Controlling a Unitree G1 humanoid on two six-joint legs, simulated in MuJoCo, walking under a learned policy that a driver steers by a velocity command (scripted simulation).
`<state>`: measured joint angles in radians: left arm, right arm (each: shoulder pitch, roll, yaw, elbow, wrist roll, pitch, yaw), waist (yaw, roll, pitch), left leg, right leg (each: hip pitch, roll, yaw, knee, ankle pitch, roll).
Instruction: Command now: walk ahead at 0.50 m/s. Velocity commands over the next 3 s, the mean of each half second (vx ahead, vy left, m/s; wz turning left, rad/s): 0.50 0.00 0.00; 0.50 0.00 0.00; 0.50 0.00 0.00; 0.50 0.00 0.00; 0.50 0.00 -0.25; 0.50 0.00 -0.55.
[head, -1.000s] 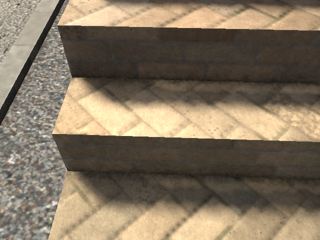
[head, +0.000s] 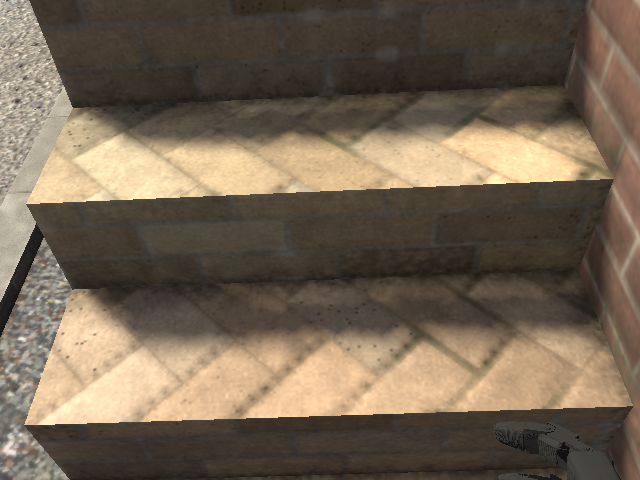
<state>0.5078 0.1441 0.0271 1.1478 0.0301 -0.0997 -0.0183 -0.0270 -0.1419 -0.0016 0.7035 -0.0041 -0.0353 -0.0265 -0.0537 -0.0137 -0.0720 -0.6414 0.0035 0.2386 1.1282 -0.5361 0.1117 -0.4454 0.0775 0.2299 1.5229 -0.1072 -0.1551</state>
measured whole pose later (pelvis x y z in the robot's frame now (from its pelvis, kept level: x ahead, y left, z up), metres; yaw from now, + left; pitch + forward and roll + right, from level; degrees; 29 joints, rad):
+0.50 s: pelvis +0.24 -0.01 +0.25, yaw +4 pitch +1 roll -1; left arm 0.45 0.21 0.01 1.18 0.03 -0.03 -0.04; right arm 0.20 -0.15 -0.01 0.87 0.03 -0.11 0.02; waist -0.01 -0.01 -0.11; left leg -0.85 -0.08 -0.15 2.07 -0.11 0.20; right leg -0.43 0.04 -0.06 0.85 -0.44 -0.06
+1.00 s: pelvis +0.49 +0.11 +0.43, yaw +3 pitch +1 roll +0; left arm 0.28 0.20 0.01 0.98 0.00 -0.09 -0.07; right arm 0.23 -0.19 0.00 0.92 -0.01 -0.03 0.02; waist 0.01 -0.04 -0.12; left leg -0.54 0.06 0.17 0.91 -0.38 0.05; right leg -0.67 0.06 0.13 1.97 -0.13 -0.17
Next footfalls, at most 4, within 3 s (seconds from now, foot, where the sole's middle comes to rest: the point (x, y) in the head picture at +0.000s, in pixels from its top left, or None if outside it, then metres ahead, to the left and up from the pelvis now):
0.32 right None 0.29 -0.10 -0.49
0.84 left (191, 346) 0.58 0.21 -0.29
1.42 right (294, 138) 0.83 0.03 -0.10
1.86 left None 0.88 0.30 0.16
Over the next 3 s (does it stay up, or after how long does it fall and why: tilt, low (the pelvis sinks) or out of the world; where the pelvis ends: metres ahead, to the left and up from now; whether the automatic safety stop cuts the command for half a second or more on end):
stays up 1.15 0.14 0.88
